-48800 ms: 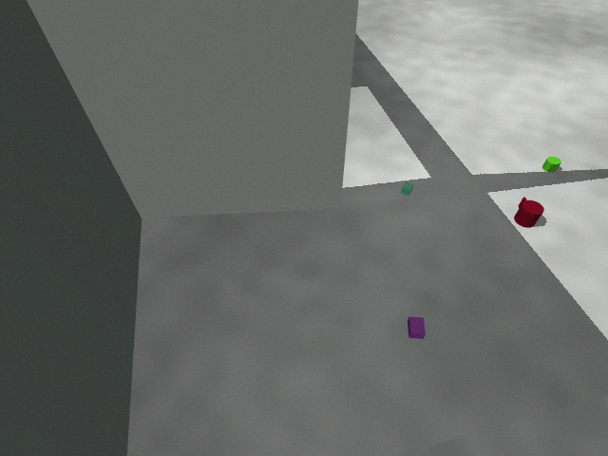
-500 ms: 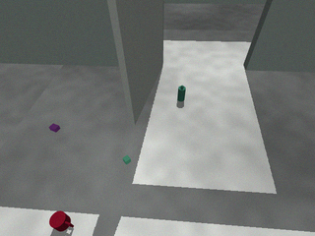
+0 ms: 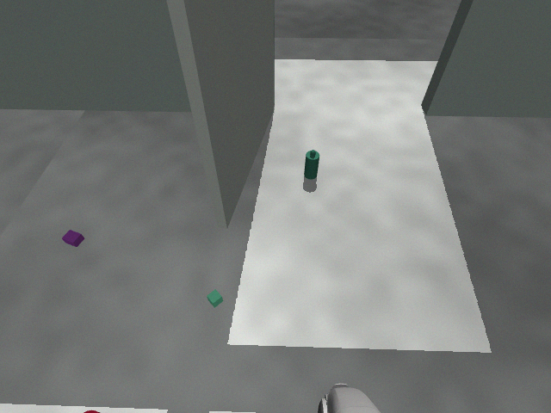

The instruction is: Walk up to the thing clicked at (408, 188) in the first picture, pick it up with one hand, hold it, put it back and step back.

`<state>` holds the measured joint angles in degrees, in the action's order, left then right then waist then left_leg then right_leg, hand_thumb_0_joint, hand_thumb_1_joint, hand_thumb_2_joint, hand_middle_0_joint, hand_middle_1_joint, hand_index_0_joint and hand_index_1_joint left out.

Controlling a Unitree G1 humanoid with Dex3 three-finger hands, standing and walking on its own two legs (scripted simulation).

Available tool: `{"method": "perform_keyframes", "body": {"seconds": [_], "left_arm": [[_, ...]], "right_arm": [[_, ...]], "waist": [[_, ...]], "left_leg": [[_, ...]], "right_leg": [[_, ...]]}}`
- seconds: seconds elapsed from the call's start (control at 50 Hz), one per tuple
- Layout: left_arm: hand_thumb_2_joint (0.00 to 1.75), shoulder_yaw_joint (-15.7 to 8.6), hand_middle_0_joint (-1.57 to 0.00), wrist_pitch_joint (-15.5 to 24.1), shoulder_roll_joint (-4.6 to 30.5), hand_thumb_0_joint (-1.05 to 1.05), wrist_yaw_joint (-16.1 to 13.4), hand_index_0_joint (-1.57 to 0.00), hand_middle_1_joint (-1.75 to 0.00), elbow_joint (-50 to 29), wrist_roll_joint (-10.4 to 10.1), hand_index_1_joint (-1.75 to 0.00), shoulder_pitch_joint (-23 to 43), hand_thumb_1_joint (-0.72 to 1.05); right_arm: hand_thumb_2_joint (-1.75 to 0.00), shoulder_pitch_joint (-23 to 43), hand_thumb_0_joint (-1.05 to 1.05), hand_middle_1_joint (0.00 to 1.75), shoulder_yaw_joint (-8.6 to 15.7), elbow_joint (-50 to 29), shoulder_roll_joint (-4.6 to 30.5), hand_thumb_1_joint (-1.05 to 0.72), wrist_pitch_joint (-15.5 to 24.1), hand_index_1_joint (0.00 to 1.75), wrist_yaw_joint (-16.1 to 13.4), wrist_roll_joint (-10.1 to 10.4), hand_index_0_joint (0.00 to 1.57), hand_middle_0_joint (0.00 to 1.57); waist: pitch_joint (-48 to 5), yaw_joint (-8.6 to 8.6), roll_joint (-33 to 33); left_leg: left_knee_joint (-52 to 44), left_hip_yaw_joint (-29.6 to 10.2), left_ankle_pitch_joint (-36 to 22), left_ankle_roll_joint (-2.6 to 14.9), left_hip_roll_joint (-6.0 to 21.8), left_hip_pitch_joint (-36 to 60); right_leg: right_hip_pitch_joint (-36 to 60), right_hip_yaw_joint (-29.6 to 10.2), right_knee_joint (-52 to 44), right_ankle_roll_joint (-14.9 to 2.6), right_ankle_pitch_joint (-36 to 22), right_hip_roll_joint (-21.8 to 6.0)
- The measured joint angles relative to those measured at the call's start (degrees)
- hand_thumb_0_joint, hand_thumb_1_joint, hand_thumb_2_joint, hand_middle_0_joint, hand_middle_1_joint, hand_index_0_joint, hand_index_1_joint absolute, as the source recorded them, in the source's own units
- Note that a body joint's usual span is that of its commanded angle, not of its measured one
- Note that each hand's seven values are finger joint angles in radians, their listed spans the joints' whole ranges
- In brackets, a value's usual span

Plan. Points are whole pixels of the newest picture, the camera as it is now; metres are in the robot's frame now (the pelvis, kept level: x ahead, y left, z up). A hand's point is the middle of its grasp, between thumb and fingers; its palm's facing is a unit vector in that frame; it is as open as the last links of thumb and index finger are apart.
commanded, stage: walk up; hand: left
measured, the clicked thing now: (215, 298) +0.63 +0.23 -0.75
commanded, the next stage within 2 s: none
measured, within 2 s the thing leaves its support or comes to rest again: neither
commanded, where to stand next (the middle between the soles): +0.25 -0.02 m, yaw +1 degrees
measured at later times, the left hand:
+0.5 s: hand (138, 385) +0.21 +0.25 -0.17, palm faces -0.02 -0.94 -0.35, open 7.4 cm
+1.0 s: hand (144, 374) +0.22 +0.24 -0.15, palm faces -0.01 -0.94 -0.34, open 7.4 cm
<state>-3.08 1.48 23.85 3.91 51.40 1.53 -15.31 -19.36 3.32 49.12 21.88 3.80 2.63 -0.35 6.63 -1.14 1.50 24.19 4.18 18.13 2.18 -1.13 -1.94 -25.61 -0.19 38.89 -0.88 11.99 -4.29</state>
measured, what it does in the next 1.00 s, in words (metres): walks ahead: right foot, then left foot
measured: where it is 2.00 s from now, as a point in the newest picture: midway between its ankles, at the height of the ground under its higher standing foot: outside the picture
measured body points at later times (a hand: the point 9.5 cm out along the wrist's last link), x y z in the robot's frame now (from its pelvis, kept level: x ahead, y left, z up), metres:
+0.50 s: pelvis +0.13 -0.01 -0.02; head +0.16 +0.00 +0.43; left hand +0.21 +0.30 -0.14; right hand +0.18 -0.33 -0.13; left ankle +0.19 +0.11 -0.74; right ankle +0.15 -0.13 -0.73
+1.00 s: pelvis +0.14 -0.02 +0.00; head +0.15 -0.02 +0.45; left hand +0.22 +0.29 -0.12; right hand +0.25 -0.31 -0.13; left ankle +0.19 +0.11 -0.74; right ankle +0.12 -0.15 -0.74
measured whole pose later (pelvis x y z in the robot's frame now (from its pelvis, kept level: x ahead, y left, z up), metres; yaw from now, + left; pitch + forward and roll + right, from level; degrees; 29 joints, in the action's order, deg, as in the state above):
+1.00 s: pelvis +0.14 -0.02 +0.00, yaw +0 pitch -3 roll +0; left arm -0.1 0.4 20.3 0.8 62.1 0.2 -5.9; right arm -3.7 -0.6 62.3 20.5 1.1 0.9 0.4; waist 4.6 0.5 -1.0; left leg 25.3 0.7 8.8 -1.0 2.1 -13.4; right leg -6.8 0.7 25.2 1.1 15.3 -1.1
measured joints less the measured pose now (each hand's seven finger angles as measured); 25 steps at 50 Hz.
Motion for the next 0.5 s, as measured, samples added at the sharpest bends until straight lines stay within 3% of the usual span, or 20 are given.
{"method": "perform_keyframes", "body": {"seconds": [0.08,0.1,0.14,0.18,0.22,0.28,0.36,0.44,0.5], "left_arm": [[0.90,-0.29,-0.20,0.61,-0.75,0.01,0.14,-0.20,-0.30,-1.28,0.04,-0.30,1.57,0.91],[0.90,-0.43,-0.20,1.11,-1.11,0.01,-0.06,-0.20,-0.30,-1.68,0.09,-0.30,2.03,0.91],[0.90,-0.56,-0.20,2.21,-1.85,0.01,-0.60,-0.20,-0.30,-3.01,0.10,-0.30,3.11,0.91],[0.90,-0.20,-0.21,2.69,-2.38,0.01,-0.89,-0.20,-0.30,-4.35,-0.52,-0.30,3.37,0.91],[0.90,0.31,-0.21,2.63,-3.14,0.00,-1.20,-0.20,-0.30,-5.04,-0.84,-0.30,2.94,0.90],[0.90,0.87,-0.21,2.19,-3.56,0.00,-1.57,-0.20,-0.30,-5.31,-0.54,-0.30,1.58,0.90],[0.90,1.17,-0.21,1.32,-2.84,0.00,-2.15,-0.20,-0.30,-5.14,0.07,-0.30,0.71,0.90],[0.90,1.57,-0.21,-0.61,-2.10,0.01,-2.68,-0.20,-0.30,-3.96,-0.66,-0.30,1.29,0.90],[0.90,1.54,-0.21,-2.44,-1.60,0.01,-3.28,-0.20,-0.30,-2.11,-1.60,-0.30,3.14,0.90]], "right_arm": [[-0.90,-1.83,0.00,0.30,-0.07,-0.69,0.72,-0.90,-0.92,0.30,-0.09,0.11,0.21,0.21],[-0.90,-2.17,0.00,0.30,-0.08,-0.77,1.06,-0.90,-1.11,0.30,-0.23,0.16,0.21,0.21],[-0.90,-1.74,0.00,0.30,-0.19,-0.36,1.05,-0.90,-1.74,0.30,-0.77,0.35,0.20,0.21],[-0.90,-1.04,0.01,0.30,-0.67,0.05,0.87,-0.90,-2.20,0.30,-1.04,0.36,0.20,0.20],[-0.90,-0.59,0.01,0.30,-0.83,0.13,1.22,-0.90,-2.21,0.30,-0.97,0.55,0.20,0.20],[-0.90,-0.15,0.00,0.30,-0.61,-0.22,1.71,-0.90,-1.90,0.30,-0.61,0.25,0.20,0.20],[-0.90,0.68,0.00,0.30,-0.50,0.31,1.57,-0.90,-1.93,0.30,-0.99,-0.22,0.20,0.20],[-0.90,1.51,0.00,0.30,-0.51,1.68,1.61,-0.90,-1.88,0.30,-2.01,-0.39,0.20,0.20],[-0.90,3.42,0.00,0.30,-1.05,2.79,0.53,-0.90,-1.96,0.30,-2.58,-0.59,0.20,0.20]], "waist": [[-0.87,-0.96,-1.26],[-0.79,-1.02,-2.30],[0.17,-0.95,-4.04],[0.47,-0.09,-3.78],[0.23,0.51,-4.07],[-0.51,0.80,-4.52],[-0.42,1.35,-3.75],[-0.15,1.59,-2.50],[0.44,1.42,-0.11]], "left_leg": [[5.17,-0.14,5.65,-1.23,0.57,0.35],[8.32,-0.50,7.78,-1.30,1.48,-0.26],[20.96,-2.61,9.24,-0.26,2.74,-4.89],[33.69,-4.47,10.56,0.14,0.92,-10.90],[39.20,-5.15,9.00,0.17,0.58,-15.84],[36.25,-5.26,5.24,-0.75,2.32,-20.73],[23.11,-4.62,3.05,-2.24,4.09,-21.99],[12.30,-3.68,-5.85,-1.83,3.38,-18.53],[14.33,-3.09,-3.80,-2.03,2.27,-19.06]], "right_leg": [[3.97,1.59,-5.96,-1.05,-1.45,1.31],[4.96,2.03,-6.58,-1.03,-4.03,2.26],[5.40,3.43,-3.87,-0.82,-2.08,3.47],[6.29,3.21,-3.18,-1.30,-0.25,3.25],[8.06,3.11,-4.91,-1.67,0.03,3.21],[10.19,3.19,-7.91,-1.52,-0.27,3.56],[10.72,3.15,-7.71,-0.97,1.09,3.89],[8.88,3.06,-1.10,0.20,5.87,3.43],[7.24,1.14,3.92,-0.01,11.00,3.09]]}}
